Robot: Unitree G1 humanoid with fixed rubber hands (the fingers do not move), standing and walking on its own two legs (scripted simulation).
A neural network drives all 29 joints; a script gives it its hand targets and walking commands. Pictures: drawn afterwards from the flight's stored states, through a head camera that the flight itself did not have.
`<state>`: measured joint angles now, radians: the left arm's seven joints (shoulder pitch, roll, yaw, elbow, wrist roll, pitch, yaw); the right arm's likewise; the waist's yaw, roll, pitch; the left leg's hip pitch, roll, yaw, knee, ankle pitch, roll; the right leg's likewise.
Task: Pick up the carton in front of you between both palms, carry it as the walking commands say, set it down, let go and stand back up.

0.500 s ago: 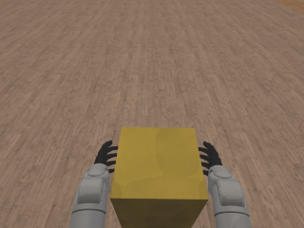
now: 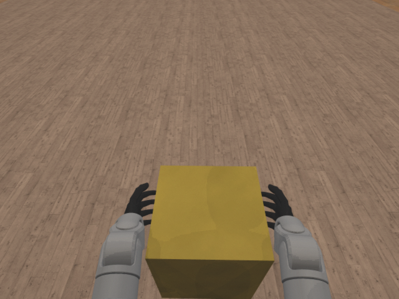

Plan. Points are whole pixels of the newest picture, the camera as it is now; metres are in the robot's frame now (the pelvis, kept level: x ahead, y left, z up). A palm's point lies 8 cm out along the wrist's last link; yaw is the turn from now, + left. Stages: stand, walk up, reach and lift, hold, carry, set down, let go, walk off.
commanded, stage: hold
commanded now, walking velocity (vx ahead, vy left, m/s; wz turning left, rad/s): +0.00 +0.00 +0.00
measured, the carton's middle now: (207, 234) +0.30 +0.00 -0.04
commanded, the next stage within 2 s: set down in 0.76 s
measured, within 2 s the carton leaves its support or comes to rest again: neither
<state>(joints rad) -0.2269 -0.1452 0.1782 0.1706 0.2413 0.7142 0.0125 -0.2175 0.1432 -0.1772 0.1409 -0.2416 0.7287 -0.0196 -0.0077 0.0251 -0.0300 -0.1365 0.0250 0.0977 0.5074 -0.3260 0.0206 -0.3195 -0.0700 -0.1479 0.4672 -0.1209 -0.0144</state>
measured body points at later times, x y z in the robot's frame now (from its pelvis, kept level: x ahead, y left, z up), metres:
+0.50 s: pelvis -0.02 -0.03 +0.01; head -0.05 -0.06 +0.46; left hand +0.27 +0.14 +0.04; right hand +0.29 -0.16 +0.04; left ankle -0.05 +0.10 -0.73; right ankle +0.07 -0.14 -0.73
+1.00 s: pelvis -0.01 -0.05 +0.00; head -0.03 -0.07 +0.45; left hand +0.30 +0.14 +0.04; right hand +0.33 -0.16 +0.03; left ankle -0.05 +0.10 -0.73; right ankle +0.07 -0.14 -0.73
